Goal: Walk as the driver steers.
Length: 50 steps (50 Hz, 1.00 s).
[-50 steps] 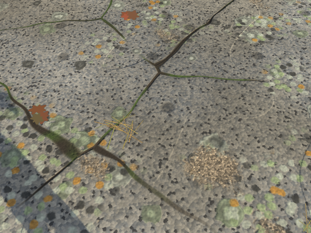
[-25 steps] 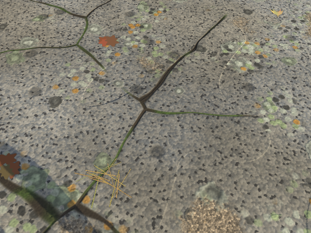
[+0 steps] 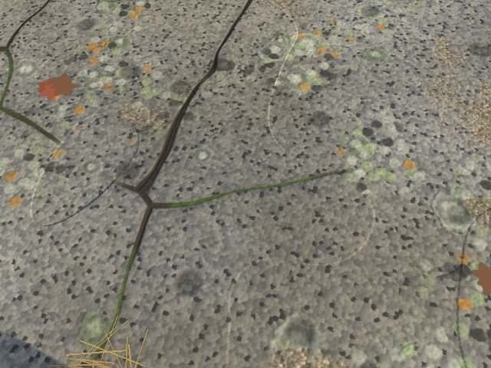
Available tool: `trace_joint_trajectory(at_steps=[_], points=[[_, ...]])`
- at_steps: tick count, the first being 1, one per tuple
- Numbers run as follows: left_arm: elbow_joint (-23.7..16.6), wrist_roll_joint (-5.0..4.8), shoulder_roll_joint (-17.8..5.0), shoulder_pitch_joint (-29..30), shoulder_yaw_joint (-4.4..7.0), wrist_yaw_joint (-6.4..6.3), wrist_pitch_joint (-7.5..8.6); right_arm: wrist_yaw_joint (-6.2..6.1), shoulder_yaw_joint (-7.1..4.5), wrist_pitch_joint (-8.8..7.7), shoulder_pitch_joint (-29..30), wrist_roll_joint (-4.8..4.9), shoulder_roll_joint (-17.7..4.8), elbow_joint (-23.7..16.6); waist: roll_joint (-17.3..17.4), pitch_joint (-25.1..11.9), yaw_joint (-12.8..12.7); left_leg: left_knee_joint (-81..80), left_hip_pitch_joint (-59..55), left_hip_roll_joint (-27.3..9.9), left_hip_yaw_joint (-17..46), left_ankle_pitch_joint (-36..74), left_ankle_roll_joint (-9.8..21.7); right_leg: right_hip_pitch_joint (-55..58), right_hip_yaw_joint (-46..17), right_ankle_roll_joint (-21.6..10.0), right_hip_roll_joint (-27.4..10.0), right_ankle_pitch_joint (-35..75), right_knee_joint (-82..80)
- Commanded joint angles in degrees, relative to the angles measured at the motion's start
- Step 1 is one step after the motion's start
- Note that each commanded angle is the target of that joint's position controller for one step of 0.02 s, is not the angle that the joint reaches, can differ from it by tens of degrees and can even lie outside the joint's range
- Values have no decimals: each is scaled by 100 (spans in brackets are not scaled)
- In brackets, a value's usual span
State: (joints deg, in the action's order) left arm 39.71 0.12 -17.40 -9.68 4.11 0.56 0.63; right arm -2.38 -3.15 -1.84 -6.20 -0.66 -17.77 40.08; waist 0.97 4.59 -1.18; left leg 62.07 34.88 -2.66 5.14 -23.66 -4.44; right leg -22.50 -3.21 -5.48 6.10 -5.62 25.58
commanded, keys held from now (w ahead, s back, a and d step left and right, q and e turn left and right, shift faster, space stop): e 0.68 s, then no key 0.14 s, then q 0.18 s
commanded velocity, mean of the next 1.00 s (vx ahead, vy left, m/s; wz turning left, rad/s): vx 0.03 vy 0.00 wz -0.47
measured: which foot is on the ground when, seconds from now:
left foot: up 0.00-0.22, down 0.24-0.64, up 0.66-1.00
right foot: down 0.00-0.24, up 0.26-0.62, down 0.64-1.00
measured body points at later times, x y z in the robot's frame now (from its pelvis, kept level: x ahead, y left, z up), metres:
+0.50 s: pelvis +0.07 +0.05 +0.01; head +0.12 +0.05 +0.45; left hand +0.31 +0.28 -0.10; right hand +0.13 -0.26 -0.09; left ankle +0.13 +0.17 -0.74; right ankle +0.03 -0.08 -0.67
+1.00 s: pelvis +0.06 +0.00 +0.00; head +0.07 -0.01 +0.45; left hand +0.33 +0.14 -0.09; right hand +0.05 -0.30 -0.12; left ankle +0.14 +0.14 -0.72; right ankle +0.02 -0.08 -0.74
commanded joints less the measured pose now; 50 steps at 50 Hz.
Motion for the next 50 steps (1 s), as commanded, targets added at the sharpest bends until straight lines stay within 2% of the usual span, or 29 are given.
trace_joint_trajectory(at_steps=[1,6,9,11,12,13,14,15,16,17,18,20,24,27,29,31,32,33,34,35,36,37,38,41,44,45,47,48,50], points=[[-436,-47,-959,116,269,-139,-20,-63,-117,68,-706,-27,-407,-124,-495,-1422,265,-554,-500,112,-39,546,-151,674,-1336,-999,-1425,2410,-489],[-535,-67,-936,178,262,-248,-220,4,-117,83,-139,40,-412,-296,-824,-1189,65,-1644,-660,294,100,949,-144,569,-1844,-700,-1217,136,-503],[-567,-68,-901,123,257,-227,-261,69,-147,-30,-86,63,-470,-340,-996,-1153,17,-2358,-926,419,133,691,-40,860,-2256,-655,-1265,527,-178],[-627,-131,-824,250,227,-229,-293,119,-189,-112,-378,80,-485,-266,-1035,-1157,233,-3515,-1536,424,54,1213,120,933,-2403,-462,-1117,835,169],[-655,-145,-695,200,188,-241,-310,121,-245,-141,-543,53,-635,-219,-896,-1154,276,-4084,-2119,70,207,1878,280,666,-2290,-219,-886,324,468],[-660,-61,-358,-152,100,-228,-313,78,-328,-107,-496,-44,-1046,-304,263,-1315,11,-4189,-2786,-1202,1238,2903,766,69,-1520,126,-318,-1568,1619],[-867,-93,-540,-147,153,-210,-255,87,-389,-32,-504,-244,-1265,-232,1766,-1047,-116,-4335,-2888,-2056,2561,4089,1823,-1143,-581,456,372,-3258,2648],[-732,-25,-1024,-302,292,-191,-207,86,-332,-27,-428,-192,-958,-350,1286,-1116,-14,-4274,-2890,-2222,2548,4102,2126,-1349,-614,685,-61,-3171,3829],[-579,-104,-1168,-300,372,-185,-242,62,-258,-12,-280,-136,-668,-413,800,-1043,3,-4138,-2800,-1832,1821,3931,1874,-1333,-571,794,-168,-2759,4257],[-463,-126,-1028,-356,370,-214,-326,46,-230,22,-115,-62,-555,-452,551,-944,-58,-4050,-2776,-1449,1273,3664,1598,-1360,-475,924,-247,-2453,4438],[-484,-120,-906,-317,338,-224,-392,25,-211,48,-36,17,-509,-454,584,-836,-19,-4044,-2763,-1320,983,3615,1514,-1468,-406,1022,-310,-2191,4549],[-595,-166,-588,-129,240,-185,-433,-19,-222,122,-101,-13,-556,-424,739,-734,76,-4163,-2702,-1055,431,3575,1482,-1368,-59,1123,-375,-1867,4158],[-857,-150,-398,272,153,-111,-404,-53,-331,218,-262,-23,-770,-365,1024,-981,320,-4156,-3060,-1277,116,3609,1630,-933,216,1137,-646,-1816,2916],[-905,-137,-470,233,172,-35,-420,10,-400,230,-178,49,-923,-348,1131,-1037,331,-4149,-2886,-1428,-72,3480,1627,-272,470,991,-690,-1711,2085],[-907,-137,-536,129,218,17,-448,51,-422,218,-157,123,-968,-311,1130,-988,281,-4030,-2851,-1509,-122,3236,1549,22,592,830,-662,-1509,1479],[-773,-128,-518,-259,270,52,-451,61,-418,210,-65,231,-922,-262,977,-976,33,-3582,-2564,-1393,-390,2807,1230,765,782,527,-494,-677,311],[-707,-109,-653,-474,336,9,-441,83,-374,191,-361,214,-729,-126,559,-990,-3,-3034,-2072,-1177,-713,2181,850,1455,516,321,-495,-33,-216],[-780,-104,-1263,-640,488,-82,-406,115,-272,190,-458,-23,-375,-209,-1004,-990,110,-1431,-696,-549,-1333,245,249,2387,-1286,-161,-1749,1733,-515],[-913,92,-1646,-580,515,-61,-301,65,-230,165,60,-108,-350,-578,-1928,-1021,-61,-129,463,219,-822,-1577,-22,2188,-2808,-1401,-2877,2705,-504],[-884,173,-1287,-628,421,-32,-174,32,-304,160,312,-23,-605,-560,-1240,-1225,-316,548,455,80,-244,-1476,17,2058,-2520,-1527,-2749,2266,-612],[-817,142,-1058,-378,322,-52,-98,25,-335,181,262,67,-667,-491,-1042,-1038,-119,653,421,-24,-158,-999,98,1890,-1945,-1191,-2399,1950,-567],[-812,44,-893,-81,278,-90,-82,-13,-355,205,97,55,-644,-330,-770,-978,26,491,375,-84,-140,-560,98,1809,-1583,-869,-2076,1615,-522],[-808,-48,-737,117,205,-123,-90,-37,-372,236,11,17,-685,-272,-821,-941,98,383,284,-101,-150,-243,53,1732,-1392,-733,-1951,1740,-501],[-742,23,-590,166,103,-200,-110,23,-323,247,-229,72,-511,-157,-873,-1102,198,251,-300,37,-275,291,-67,1537,-1019,-745,-1721,2080,-510],[-613,82,-265,278,-29,-219,-88,94,-165,272,-221,74,-199,-63,-851,-1083,156,-1167,-930,-148,-282,541,-82,1504,-707,-628,-1612,1465,-538],[-544,115,-231,258,-51,-207,-84,125,-121,275,-170,66,-138,-58,-906,-1034,90,-1582,-1248,-181,-316,522,-72,1380,-679,-638,-1623,1207,-587],[-385,174,-368,154,-32,-156,-79,159,-128,287,-120,100,-285,-72,-960,-838,-26,-2069,-1642,-125,-435,371,-31,1163,-784,-722,-1720,683,-664],[-335,168,-455,180,-15,-137,-81,160,-148,290,-124,123,-391,-82,-932,-714,-25,-2280,-1720,-84,-480,348,13,1084,-869,-738,-1772,462,-660],[-270,69,-613,306,27,-144,-104,160,-165,267,-233,132,-490,-79,-804,-511,116,-3017,-1882,22,-602,787,148,1028,-905,-652,-1771,302,-489]])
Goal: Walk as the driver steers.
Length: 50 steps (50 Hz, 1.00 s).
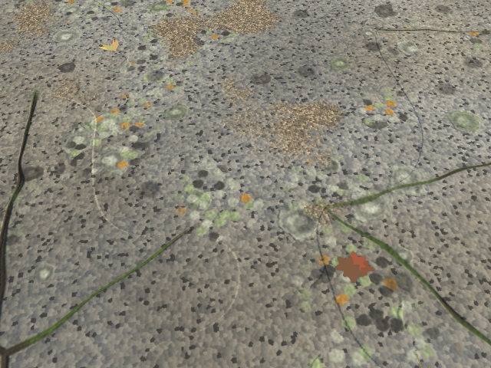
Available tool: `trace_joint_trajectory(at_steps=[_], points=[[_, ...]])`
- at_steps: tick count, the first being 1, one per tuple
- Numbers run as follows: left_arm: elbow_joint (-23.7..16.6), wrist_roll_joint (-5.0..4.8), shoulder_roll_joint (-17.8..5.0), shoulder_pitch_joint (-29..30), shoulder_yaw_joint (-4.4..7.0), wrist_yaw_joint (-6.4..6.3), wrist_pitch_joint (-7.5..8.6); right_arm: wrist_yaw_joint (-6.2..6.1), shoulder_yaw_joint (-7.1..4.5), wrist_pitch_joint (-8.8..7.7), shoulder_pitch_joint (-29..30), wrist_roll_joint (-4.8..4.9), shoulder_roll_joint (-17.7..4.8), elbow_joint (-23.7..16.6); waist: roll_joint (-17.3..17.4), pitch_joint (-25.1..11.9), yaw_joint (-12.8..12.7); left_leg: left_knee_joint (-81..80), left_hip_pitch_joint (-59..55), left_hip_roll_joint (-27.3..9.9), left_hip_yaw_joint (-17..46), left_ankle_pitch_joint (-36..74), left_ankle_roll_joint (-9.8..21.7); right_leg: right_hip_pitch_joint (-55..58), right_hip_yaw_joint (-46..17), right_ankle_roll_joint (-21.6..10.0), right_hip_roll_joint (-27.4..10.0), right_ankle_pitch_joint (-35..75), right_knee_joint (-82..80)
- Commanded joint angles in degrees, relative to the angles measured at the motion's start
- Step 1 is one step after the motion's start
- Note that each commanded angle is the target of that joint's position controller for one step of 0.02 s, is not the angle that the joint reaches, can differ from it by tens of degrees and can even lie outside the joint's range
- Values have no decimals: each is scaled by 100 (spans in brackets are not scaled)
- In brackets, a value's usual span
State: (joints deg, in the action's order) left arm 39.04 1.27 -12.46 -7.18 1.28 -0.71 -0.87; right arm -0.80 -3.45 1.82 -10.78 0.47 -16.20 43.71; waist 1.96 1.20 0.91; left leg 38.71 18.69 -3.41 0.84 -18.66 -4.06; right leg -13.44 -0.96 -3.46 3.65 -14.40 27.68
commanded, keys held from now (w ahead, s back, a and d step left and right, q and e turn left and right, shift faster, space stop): q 0.08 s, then w+q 0.60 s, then q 0.24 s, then no key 0.08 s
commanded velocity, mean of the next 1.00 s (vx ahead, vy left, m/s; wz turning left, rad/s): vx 0.27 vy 0.00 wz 0.48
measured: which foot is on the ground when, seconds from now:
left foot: up 0.00-0.02, down 0.04-0.24, up 0.26-0.68, down 0.70-1.00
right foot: down 0.00-0.68, up 0.70-1.00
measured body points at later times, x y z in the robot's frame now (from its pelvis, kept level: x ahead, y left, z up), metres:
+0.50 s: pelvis +0.08 +0.03 +0.00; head +0.11 +0.02 +0.45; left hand +0.01 +0.30 -0.11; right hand +0.34 -0.16 -0.09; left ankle +0.13 +0.21 -0.67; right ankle +0.00 -0.09 -0.74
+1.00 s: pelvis +0.27 +0.17 +0.00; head +0.31 +0.21 +0.45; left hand +0.28 +0.50 -0.09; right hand +0.52 -0.01 -0.09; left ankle +0.25 +0.23 -0.74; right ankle +0.47 +0.07 -0.67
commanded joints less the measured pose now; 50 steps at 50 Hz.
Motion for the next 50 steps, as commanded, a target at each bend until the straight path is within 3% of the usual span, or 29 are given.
trace_joint_trajectory(at_steps=[1,2,3,4,6,8,9,11,12,13,14,15,17,21,26,29,32,33,34,35,36,37,38,39,40,42,44,46,50], points=[[-120,-92,-1136,-73,326,-32,44,4,-128,-121,201,-22,-688,-456,-749,-126,-56,-1148,-383,97,-120,901,205,158,-1085,-697,-1449,1128,-608],[-81,-85,-1136,-204,344,-63,61,-6,-152,-138,205,-63,-863,-507,-501,-181,-113,-1191,-510,-64,156,1845,320,183,-976,-471,-1289,890,-404],[-116,-6,-1136,-386,372,-84,88,-24,-221,-148,230,-61,-1170,-548,62,-263,-346,-915,-569,-289,453,2837,501,89,-638,-241,-897,524,-109],[-163,26,-1051,-283,371,-121,90,-14,-264,-146,179,27,-1167,-495,529,-358,-325,-1023,-368,-379,788,2527,795,107,-142,-2,-514,323,143],[-298,15,-784,122,357,-152,55,-20,-240,-159,-129,49,-925,-416,839,-443,-139,-1570,-236,-617,1561,265,1235,-139,375,233,-96,-980,855],[-396,-119,-606,186,356,-46,110,-29,-256,-219,-397,49,-982,-385,1136,-39,-52,-2231,-193,-927,2563,-2133,1617,-819,211,123,57,-1606,1206],[-405,-186,-593,131,371,21,202,-52,-261,-259,-315,52,-1016,-420,1242,106,-129,-2379,-93,-1020,2823,-2480,1662,-850,49,30,-31,-1513,1199],[-252,-239,-641,-316,427,116,401,-84,-242,-250,211,117,-961,-613,1075,114,-503,-2209,468,-721,2533,-2287,1397,65,-88,-147,-206,-1089,167],[-105,-201,-822,-680,501,119,460,-92,-186,-218,497,125,-768,-777,660,3,-691,-1696,1121,-343,2065,-1954,1079,973,-430,-221,-527,-933,-393],[67,-84,-1195,-1239,613,99,498,-107,-84,-225,747,137,-387,-1013,-450,-90,-838,-151,2156,384,1007,-1478,612,1848,-1653,-456,-1343,-1960,-1031],[151,-39,-1460,-1467,678,150,549,-107,-90,-264,834,166,-477,-1186,-1200,131,-840,1245,2967,556,762,-1380,518,1999,-3401,-994,-2473,-2509,-1795],[108,-28,-1201,-1281,576,128,603,-93,-191,-307,601,174,-747,-1139,-846,354,-579,2044,3248,268,1076,-1169,550,1795,-3505,-1202,-2695,-2304,-1764],[63,-160,-961,-1000,496,62,655,0,-216,-362,188,162,-704,-935,-697,417,-326,2426,3398,51,1052,-313,542,1901,-2452,-895,-2320,-1457,-1791],[199,-69,-925,-1199,460,1,655,192,-135,-416,452,156,-409,-999,-624,262,-480,2297,3090,-121,552,761,361,1755,-599,-539,-1761,899,-1838],[417,-104,-1186,-1422,476,-24,579,361,36,-422,1240,143,-100,-1389,-665,466,-718,803,2531,-151,-29,1528,272,1417,403,-494,-1691,1446,-1908],[568,-186,-1352,-1592,501,-8,532,474,47,-434,1535,152,-146,-1524,-657,588,-737,178,2152,-23,-387,1394,477,1528,732,-435,-1840,1859,-1804],[626,-252,-1601,-1546,557,-37,466,518,-96,-405,1244,115,-438,-1549,-918,172,-316,-113,1144,449,-759,895,886,1786,1111,-263,-1952,4738,-882],[619,-269,-1698,-1497,582,-64,431,499,-218,-377,650,117,-654,-1424,-985,-210,72,-190,349,688,-851,757,1074,1724,1231,-194,-1936,5627,-56],[572,-292,-1681,-1409,566,-93,421,429,-402,-331,-337,135,-950,-1173,-868,-736,631,-501,-1088,865,-785,1069,1324,1160,1368,-34,-1799,5590,1121],[408,-197,-1503,-1367,493,-117,473,288,-558,-241,-1231,121,-1309,-963,-356,-1145,1015,-596,-2818,323,239,1300,1573,-353,1280,246,-1528,3501,2862],[23,6,-637,-1947,232,-39,598,229,-575,-302,-771,37,-1952,-1109,1241,-1865,69,-1174,-4298,-1414,3729,1130,2627,-2555,665,595,-341,-2072,4987],[-26,-160,-1214,-1335,315,15,764,251,-458,-364,-895,-17,-1498,-1293,581,-2530,601,-1889,-4169,-1709,4553,1265,2785,-2785,-543,579,-330,-2066,5559],[-213,-334,-1375,-849,365,12,789,282,-359,-439,-578,-57,-1214,-1212,376,-1629,495,-1908,-3439,-1501,3501,2166,2530,-3055,-499,543,-533,-1510,5457],[-193,-254,-1313,-833,341,-49,794,286,-308,-480,-291,29,-1020,-1176,-40,-986,205,-1854,-2508,-1157,2662,2983,2323,-2909,-406,538,-751,-1087,5039],[-103,-115,-1331,-913,368,-105,752,269,-284,-486,5,51,-907,-1199,-154,-701,-32,-1850,-1755,-903,2102,3500,2149,-2594,-376,583,-923,-853,4671],[-57,-46,-1349,-1086,393,-112,577,240,-267,-492,262,-62,-870,-1233,-31,-587,-323,-2058,-775,-676,1696,4054,2088,-1941,-383,655,-982,-600,4308],[-44,3,-1135,-1103,333,-135,461,191,-289,-511,220,-56,-948,-1100,2,-622,-385,-2048,-391,-550,1416,4749,2111,-1799,-279,796,-873,-399,3881],[-140,41,-1015,-850,289,-164,412,106,-309,-456,110,-22,-1030,-980,65,-678,-332,-1930,-343,-387,1285,4997,2013,-1913,-251,888,-720,-65,3361],[-251,-31,-870,-215,199,-88,378,-52,-253,-265,-27,48,-945,-808,261,-823,-76,-1725,-554,-194,1158,4302,1586,-1809,-263,910,-602,954,2065]])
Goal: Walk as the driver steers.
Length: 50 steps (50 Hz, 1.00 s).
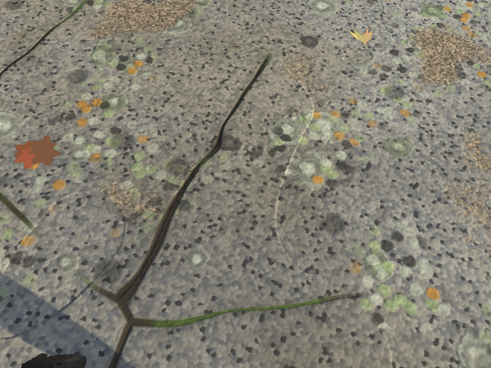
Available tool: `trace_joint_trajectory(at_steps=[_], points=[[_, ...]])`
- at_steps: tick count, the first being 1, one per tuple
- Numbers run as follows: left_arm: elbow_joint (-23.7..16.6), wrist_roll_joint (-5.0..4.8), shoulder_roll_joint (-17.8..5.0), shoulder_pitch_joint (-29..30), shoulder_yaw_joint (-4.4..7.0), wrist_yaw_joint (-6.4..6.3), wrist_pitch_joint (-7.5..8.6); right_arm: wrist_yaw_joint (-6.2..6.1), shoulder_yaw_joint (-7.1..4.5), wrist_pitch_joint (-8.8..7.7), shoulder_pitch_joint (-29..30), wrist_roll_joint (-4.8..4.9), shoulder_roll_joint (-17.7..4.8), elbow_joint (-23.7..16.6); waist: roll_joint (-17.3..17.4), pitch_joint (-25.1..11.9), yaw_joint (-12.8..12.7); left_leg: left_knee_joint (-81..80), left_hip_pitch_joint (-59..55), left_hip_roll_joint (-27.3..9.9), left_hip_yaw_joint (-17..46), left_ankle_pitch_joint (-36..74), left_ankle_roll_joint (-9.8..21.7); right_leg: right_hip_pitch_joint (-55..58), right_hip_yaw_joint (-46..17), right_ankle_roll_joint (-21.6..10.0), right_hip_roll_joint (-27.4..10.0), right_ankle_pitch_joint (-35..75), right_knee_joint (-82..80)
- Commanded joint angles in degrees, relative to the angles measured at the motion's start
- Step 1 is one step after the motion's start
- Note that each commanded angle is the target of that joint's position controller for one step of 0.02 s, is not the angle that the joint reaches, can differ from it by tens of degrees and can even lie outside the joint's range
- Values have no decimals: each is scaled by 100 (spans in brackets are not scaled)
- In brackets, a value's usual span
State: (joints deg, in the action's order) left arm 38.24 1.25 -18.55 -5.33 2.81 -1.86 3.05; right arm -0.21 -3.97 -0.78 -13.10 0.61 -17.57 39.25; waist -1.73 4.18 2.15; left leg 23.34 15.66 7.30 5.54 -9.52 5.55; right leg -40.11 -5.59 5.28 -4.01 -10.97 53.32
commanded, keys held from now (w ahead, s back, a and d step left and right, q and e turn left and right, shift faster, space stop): no key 1.00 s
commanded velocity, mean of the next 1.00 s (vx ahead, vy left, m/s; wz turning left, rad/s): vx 0.03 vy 0.00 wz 0.10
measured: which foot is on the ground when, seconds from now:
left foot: down 0.00-1.00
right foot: up 0.00-0.16, down 0.18-1.00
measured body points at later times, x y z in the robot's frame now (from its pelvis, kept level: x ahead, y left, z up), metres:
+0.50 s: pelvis +0.10 -0.02 -0.01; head +0.12 -0.02 +0.44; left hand +0.24 +0.23 -0.12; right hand +0.22 -0.28 -0.13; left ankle +0.06 +0.10 -0.74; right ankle +0.16 -0.15 -0.74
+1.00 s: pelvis +0.12 +0.00 -0.01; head +0.12 +0.00 +0.44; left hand +0.20 +0.27 -0.14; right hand +0.21 -0.25 -0.14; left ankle +0.06 +0.10 -0.74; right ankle +0.16 -0.15 -0.74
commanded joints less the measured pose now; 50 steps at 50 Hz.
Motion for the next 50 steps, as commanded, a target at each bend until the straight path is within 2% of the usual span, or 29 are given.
trace_joint_trajectory(at_steps=[1,4,7,8,9,10,11,12,13,15,16,18,19,20,21,22,23,25,27,40,50], points=[[-208,-56,-250,-218,33,56,-11,-137,-191,28,132,26,-809,-316,668,-1111,-115,-168,-321,-1304,764,3194,559,912,180,21,181,779,-774],[-281,-86,-310,115,36,126,12,-157,-147,79,-10,-31,-790,-203,734,-1027,44,-1,-595,-1484,1055,2875,567,1060,137,-60,236,706,-1358],[-326,-54,-402,150,87,169,74,-127,-76,95,-17,-33,-685,-140,826,-949,13,421,-882,-1615,1435,2892,594,1341,158,-310,339,161,-1946],[-289,-43,-375,8,95,182,106,-129,-36,94,75,-5,-610,-135,831,-918,-135,584,-856,-1510,1467,2706,496,1711,197,-441,349,469,-2505],[-275,7,-409,-128,99,178,156,-121,8,67,45,-20,-518,-116,717,-934,-259,741,-619,-1287,1413,2366,278,2432,38,-627,153,1753,-3138],[-329,106,-752,-228,146,128,176,-100,69,-7,-254,-178,-354,-166,129,-1330,-62,1203,-191,-890,1146,1419,3,3479,-589,-963,-626,3952,-2846],[-256,140,-644,-289,120,100,95,-111,78,-37,-864,-163,-316,2,-706,-1726,140,1709,455,-460,714,-543,-407,4301,-1255,-1827,-1289,5059,-2471],[-173,37,-116,-405,-4,102,18,-114,78,16,-712,-170,-460,18,-967,-1823,-44,1871,493,-510,473,-2018,-645,4143,-1722,-2205,-1593,4608,-2700],[-129,-22,10,-410,-66,134,-21,-119,27,96,-364,-121,-586,-73,-866,-1565,-164,2049,610,-582,346,-2342,-757,3950,-1805,-2170,-1525,3877,-2894],[-103,-44,-260,-223,-3,165,-87,-140,-1,276,-140,-92,-517,-67,-647,-1211,-156,2136,637,-686,173,-2282,-903,3476,-1636,-1915,-1344,2750,-3116],[-126,-39,-342,-6,21,159,-105,-133,2,333,-220,-89,-443,6,-613,-1118,-52,1866,355,-795,144,-2009,-926,3131,-1406,-1730,-1184,2232,-3198],[-142,-73,-264,342,5,172,-188,-101,77,339,-484,-89,-111,241,-623,-927,166,415,-521,-709,-142,-631,-846,2513,-656,-1267,-556,1196,-3169],[-66,-74,-207,104,-6,181,-188,-81,69,337,-379,-147,-159,269,-585,-916,41,281,-761,-669,-137,-105,-793,2396,-443,-1063,-342,622,-3143],[0,-49,-173,-62,-24,198,-164,-76,42,344,-241,-197,-337,182,-390,-848,-73,224,-761,-877,96,50,-671,2283,-310,-851,-202,-111,-3099],[-8,-7,-185,-174,-16,217,-146,-80,2,348,-106,-167,-530,182,67,-611,-305,294,-250,-934,197,-522,-440,2364,-44,-674,56,-700,-3101],[-15,27,-167,7,-29,227,-130,-73,30,306,-40,-148,-380,175,174,-474,-233,196,122,-939,219,-979,-303,2600,77,-556,133,-673,-2968],[-15,12,-110,81,-36,222,-109,-78,66,253,29,-164,-273,184,187,-443,-234,119,220,-961,234,-970,-291,2743,110,-545,146,-330,-2809],[55,-46,-84,-4,-24,175,-86,-98,46,141,48,-181,-339,231,308,-546,-250,128,137,-970,234,-364,-358,2926,156,-613,140,601,-2537],[130,-83,-89,-107,-4,142,-88,-107,57,66,-64,-153,-305,303,331,-676,-243,223,6,-957,201,116,-403,3054,167,-634,137,1086,-2428],[756,-105,-143,-278,87,6,-273,-109,108,-2,-202,-103,-188,674,251,-453,-239,87,-125,-928,156,572,-359,3242,165,-464,174,1229,-2475],[1357,-113,-156,-341,122,-76,-333,-96,126,-38,-234,-96,-144,1133,250,-343,-251,-131,-196,-892,88,523,-345,3318,167,-414,180,1105,-2638]])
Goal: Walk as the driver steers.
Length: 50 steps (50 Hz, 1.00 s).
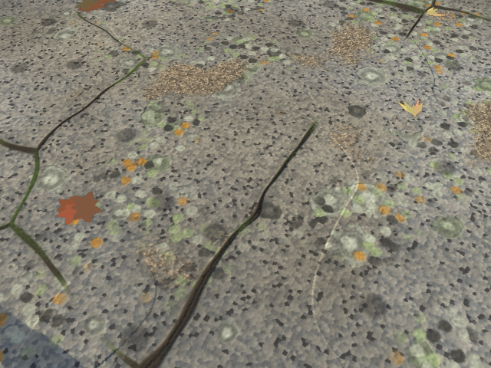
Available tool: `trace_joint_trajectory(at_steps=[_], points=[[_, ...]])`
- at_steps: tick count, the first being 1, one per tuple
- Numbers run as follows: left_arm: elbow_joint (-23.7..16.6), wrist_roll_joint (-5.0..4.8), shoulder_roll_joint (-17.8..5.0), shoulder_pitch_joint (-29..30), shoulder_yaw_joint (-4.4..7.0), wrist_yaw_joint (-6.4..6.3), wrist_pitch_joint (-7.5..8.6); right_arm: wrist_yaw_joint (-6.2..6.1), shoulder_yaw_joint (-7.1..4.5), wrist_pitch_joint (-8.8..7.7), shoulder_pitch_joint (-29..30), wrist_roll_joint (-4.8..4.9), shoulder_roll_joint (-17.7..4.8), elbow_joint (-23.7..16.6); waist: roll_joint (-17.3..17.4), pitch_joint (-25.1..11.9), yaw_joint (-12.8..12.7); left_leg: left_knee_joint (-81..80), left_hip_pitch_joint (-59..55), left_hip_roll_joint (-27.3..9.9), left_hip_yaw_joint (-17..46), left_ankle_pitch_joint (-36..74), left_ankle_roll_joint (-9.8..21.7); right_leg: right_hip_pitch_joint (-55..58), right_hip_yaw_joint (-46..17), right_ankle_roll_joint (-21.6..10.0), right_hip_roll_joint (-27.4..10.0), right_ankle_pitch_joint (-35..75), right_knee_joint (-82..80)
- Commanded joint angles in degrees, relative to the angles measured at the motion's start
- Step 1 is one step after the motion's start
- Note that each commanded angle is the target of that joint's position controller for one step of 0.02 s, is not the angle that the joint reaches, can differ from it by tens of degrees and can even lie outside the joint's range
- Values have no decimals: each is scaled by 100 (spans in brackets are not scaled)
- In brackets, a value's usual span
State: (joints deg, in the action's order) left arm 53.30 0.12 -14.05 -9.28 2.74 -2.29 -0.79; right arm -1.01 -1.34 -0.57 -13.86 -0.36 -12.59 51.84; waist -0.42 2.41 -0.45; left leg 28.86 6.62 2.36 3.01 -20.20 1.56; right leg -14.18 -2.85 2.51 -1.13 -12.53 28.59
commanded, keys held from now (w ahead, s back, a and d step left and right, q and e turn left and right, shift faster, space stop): no key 1.00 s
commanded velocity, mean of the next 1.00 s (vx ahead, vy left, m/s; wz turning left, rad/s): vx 0.00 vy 0.00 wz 0.00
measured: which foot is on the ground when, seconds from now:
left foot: down 0.00-1.00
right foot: down 0.00-1.00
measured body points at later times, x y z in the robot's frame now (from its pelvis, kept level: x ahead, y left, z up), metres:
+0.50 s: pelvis -0.01 +0.00 +0.00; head +0.00 +0.01 +0.45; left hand +0.04 +0.26 -0.15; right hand +0.01 -0.25 -0.15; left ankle -0.05 +0.11 -0.74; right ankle +0.03 -0.15 -0.74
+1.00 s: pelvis -0.01 +0.00 +0.00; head +0.00 +0.00 +0.45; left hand +0.02 +0.24 -0.15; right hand -0.03 -0.24 -0.15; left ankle -0.05 +0.11 -0.74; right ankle +0.03 -0.15 -0.74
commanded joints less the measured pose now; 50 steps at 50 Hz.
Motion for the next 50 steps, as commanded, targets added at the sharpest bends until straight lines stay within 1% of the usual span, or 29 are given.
trace_joint_trajectory(at_steps=[1,12,22,34,50], points=[[-92,-1,-604,45,130,-38,50,-17,-134,-60,-166,2,-639,-81,120,-153,8,-705,708,-393,335,1563,55,726,-105,-135,-106,1241,-181],[439,-4,-557,-81,108,-75,45,-39,-87,-60,-322,6,-601,350,105,-22,5,-888,748,-347,269,1259,57,685,-75,-126,-83,1046,-324],[740,-11,-487,-220,63,-87,42,-55,-34,-56,-528,13,-527,610,73,50,10,-946,782,-304,198,1106,50,618,-59,-142,-64,944,-392],[925,-19,-398,-376,6,-90,33,-64,18,-58,-773,22,-428,789,53,98,17,-946,819,-272,125,1027,36,550,-53,-170,-41,888,-410],[1009,-28,-306,-541,-46,-92,26,-75,52,-67,-1040,34,-319,898,48,146,23,-915,858,-257,61,969,17,489,-55,-205,-13,860,-394]])
Velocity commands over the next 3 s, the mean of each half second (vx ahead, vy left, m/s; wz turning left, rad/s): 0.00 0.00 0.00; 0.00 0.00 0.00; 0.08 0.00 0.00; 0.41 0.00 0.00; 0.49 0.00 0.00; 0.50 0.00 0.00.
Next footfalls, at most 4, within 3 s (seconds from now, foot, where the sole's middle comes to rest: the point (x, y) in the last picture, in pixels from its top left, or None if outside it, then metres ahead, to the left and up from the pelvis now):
2.02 left None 0.46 0.08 -0.77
2.60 right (306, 285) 0.77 -0.16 -0.77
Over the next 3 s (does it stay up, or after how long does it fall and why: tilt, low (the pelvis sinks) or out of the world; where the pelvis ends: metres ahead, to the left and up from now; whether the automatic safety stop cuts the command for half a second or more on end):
stays up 0.80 -0.07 0.01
